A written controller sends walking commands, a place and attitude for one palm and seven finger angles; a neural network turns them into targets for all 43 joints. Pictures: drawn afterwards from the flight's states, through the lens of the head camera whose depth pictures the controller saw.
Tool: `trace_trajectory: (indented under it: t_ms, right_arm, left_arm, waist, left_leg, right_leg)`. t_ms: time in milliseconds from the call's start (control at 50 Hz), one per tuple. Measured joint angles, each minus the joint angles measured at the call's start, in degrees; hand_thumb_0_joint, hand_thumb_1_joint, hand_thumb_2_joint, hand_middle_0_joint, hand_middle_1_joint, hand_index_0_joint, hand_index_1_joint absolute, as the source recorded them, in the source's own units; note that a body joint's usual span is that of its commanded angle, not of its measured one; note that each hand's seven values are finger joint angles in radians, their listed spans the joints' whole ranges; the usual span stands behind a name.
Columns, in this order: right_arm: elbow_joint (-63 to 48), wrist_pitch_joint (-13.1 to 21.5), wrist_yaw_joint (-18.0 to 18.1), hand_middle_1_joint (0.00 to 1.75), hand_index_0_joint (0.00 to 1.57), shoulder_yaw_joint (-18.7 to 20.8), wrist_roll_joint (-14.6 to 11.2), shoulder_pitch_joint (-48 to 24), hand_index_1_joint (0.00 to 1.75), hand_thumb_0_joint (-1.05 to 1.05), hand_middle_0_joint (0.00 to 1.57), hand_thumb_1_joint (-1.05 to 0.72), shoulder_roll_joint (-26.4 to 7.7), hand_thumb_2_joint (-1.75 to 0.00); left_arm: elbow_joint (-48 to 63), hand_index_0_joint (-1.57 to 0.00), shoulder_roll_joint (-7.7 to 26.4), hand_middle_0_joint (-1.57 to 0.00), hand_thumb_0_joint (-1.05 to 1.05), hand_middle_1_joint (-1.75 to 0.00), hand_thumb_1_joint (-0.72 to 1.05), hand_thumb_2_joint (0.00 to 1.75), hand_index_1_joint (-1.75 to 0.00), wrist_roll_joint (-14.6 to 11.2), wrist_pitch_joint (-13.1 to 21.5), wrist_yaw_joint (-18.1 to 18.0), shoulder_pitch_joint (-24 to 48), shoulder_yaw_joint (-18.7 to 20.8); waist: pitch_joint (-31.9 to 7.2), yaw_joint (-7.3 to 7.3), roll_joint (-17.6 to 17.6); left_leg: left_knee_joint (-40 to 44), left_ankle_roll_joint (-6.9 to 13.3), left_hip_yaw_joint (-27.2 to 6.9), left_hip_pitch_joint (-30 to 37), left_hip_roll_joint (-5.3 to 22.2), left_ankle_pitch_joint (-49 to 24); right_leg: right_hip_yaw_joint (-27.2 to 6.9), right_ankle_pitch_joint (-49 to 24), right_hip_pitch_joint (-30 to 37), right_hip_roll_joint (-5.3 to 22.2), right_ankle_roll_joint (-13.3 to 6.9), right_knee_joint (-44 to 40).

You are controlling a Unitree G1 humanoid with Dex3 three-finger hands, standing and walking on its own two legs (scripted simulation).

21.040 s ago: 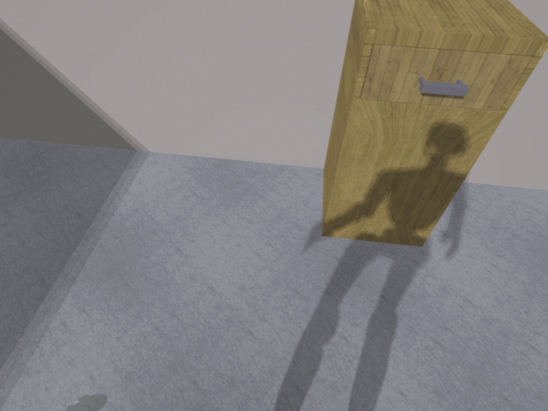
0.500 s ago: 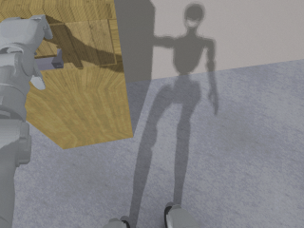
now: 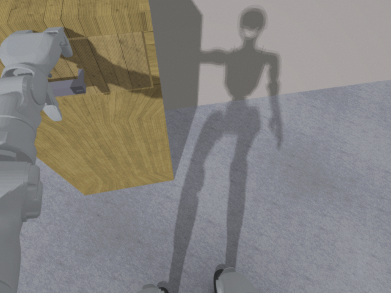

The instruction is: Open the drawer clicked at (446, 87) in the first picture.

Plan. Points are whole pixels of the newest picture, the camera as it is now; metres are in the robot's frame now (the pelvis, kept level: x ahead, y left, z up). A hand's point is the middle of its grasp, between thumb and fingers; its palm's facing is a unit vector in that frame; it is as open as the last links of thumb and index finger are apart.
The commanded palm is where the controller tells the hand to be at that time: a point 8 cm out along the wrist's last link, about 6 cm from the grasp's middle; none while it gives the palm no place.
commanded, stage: move the hooked fingers above the handle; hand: left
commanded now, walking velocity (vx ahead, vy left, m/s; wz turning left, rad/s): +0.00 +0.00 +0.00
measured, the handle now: (56, 82) +0.58 +0.25 +0.05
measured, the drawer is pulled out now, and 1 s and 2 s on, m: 0.00 0.00 0.00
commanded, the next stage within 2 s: lower the fingers behind the handle in 0.22 s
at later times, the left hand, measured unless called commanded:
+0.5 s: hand (49, 75) +0.54 +0.23 +0.11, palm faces -0.01 -0.01 -1.00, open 13.6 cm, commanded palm +0.53 +0.26 +0.14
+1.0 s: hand (51, 77) +0.54 +0.22 +0.10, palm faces +0.02 +0.00 -1.00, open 13.7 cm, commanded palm +0.54 +0.26 +0.10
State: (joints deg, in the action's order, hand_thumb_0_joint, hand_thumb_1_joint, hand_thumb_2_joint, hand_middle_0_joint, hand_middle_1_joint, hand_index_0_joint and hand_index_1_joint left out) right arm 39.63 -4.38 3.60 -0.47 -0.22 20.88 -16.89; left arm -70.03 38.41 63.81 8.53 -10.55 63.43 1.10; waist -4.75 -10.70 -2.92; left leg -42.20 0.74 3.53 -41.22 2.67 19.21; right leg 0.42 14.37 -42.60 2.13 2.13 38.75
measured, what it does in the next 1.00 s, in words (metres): stands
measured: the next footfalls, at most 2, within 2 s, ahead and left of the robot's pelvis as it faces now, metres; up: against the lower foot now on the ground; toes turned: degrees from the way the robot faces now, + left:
none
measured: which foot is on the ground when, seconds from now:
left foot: down 0.00-1.00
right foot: down 0.00-1.00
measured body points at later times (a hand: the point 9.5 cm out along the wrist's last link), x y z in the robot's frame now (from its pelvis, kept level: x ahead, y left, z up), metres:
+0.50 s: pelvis +0.00 +0.00 +0.00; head +0.11 -0.01 +0.43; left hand +0.54 +0.22 +0.16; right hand -0.02 -0.28 -0.12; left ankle +0.00 +0.11 -0.71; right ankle +0.03 -0.15 -0.71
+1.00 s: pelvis -0.03 +0.00 -0.02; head +0.10 +0.00 +0.41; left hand +0.53 +0.22 +0.16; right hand -0.05 -0.28 -0.13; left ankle +0.00 +0.11 -0.71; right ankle +0.03 -0.15 -0.71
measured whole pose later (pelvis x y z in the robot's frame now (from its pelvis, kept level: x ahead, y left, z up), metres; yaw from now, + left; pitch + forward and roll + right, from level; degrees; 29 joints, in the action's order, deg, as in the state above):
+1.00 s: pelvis -0.03 +0.00 -0.02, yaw +0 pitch +20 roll -1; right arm 37.2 -3.9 4.2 -2.2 -0.7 21.7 -17.9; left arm -76.6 41.2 64.3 5.9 -12.1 72.5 -1.6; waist -4.5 -13.3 -2.3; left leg -48.9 1.0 3.0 -50.0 2.6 19.5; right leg 0.4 14.5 -51.1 2.2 2.0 45.2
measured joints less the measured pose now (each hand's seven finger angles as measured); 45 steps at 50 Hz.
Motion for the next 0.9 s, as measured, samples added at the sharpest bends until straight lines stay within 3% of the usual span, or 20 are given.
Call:
trace_trajectory:
  t_ms: [620, 900]
  right_arm:
    - [0.13, 0.3, -0.18, 0.3, 0.2, -0.26, 0.06, 1.32, 0.3, 0.0, 0.21, -0.91, -0.14, -0.9]
    - [-1.42, 0.53, 0.05, 0.3, 0.2, -1.17, -0.2, 1.1, 0.3, 0.0, 0.21, -0.91, -0.82, -0.9]
  left_arm:
    - [-3.23, -0.35, 0.49, -0.37, 0.0, -1.23, -0.49, 0.3, -1.26, 0.21, -0.54, -1.91, 3.13, -1.08]
    - [-6.19, -0.32, 1.9, -0.36, 0.0, -1.22, -0.49, 0.3, -1.3, 0.71, -2.22, -2.25, 7.88, -2.2]
  waist:
    - [-0.12, -0.65, 0.26]
    - [0.05, -2.05, 0.55]
  left_leg:
    - [-1.9, -0.05, -0.36, -2.59, -0.05, 0.09]
    - [-5.39, 0.07, -0.69, -7.29, -0.03, 0.12]
  right_leg:
    - [0.15, 0.19, -2.5, 0.06, -0.11, 1.93]
    - [0.22, 0.15, -7.01, 0.1, -0.16, 5.18]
